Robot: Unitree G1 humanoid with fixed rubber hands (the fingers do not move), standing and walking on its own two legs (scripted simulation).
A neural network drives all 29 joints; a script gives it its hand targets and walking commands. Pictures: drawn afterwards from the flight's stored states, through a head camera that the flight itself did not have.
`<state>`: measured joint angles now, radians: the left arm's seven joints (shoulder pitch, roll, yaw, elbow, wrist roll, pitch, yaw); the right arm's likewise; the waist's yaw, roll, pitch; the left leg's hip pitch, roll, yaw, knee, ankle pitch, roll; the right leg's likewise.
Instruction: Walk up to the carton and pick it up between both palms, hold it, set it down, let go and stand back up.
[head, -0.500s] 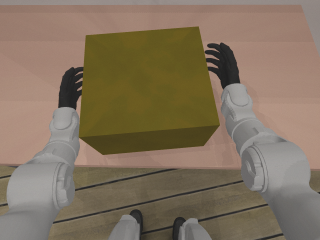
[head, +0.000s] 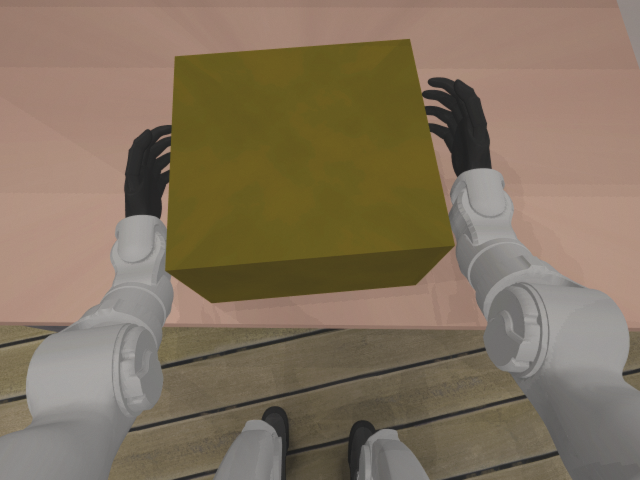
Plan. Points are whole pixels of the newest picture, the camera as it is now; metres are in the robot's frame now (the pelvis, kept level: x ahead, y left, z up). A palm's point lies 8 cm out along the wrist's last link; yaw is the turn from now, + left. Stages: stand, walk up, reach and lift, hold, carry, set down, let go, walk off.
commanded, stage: reach and lift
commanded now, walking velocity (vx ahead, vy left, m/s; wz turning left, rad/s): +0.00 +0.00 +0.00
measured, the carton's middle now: (304, 179) +0.49 +0.05 -0.05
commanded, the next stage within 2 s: none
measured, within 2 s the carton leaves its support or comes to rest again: leaves its support in 1.02 s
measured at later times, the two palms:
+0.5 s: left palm (148, 209) +0.42 +0.23 -0.01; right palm (475, 170) +0.47 -0.15 +0.02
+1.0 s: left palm (147, 232) +0.39 +0.22 +0.00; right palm (487, 195) +0.44 -0.16 +0.02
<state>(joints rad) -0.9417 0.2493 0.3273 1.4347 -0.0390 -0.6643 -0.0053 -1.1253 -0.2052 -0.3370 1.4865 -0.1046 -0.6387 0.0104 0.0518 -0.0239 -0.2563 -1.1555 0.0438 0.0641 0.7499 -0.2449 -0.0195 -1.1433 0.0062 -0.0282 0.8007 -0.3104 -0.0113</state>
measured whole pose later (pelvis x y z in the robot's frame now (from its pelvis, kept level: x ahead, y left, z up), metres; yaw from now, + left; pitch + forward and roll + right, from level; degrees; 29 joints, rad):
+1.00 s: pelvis -0.02 +0.01 +0.00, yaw -1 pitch +36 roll +0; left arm -0.84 0.19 0.09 1.44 -0.18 -0.62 0.08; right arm -1.00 -0.23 -0.25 1.54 -0.09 -0.65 0.00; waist 0.05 0.00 -0.35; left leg -1.16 0.04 0.06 0.75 -0.22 -0.01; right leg -1.12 0.01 -0.03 0.77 -0.26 -0.01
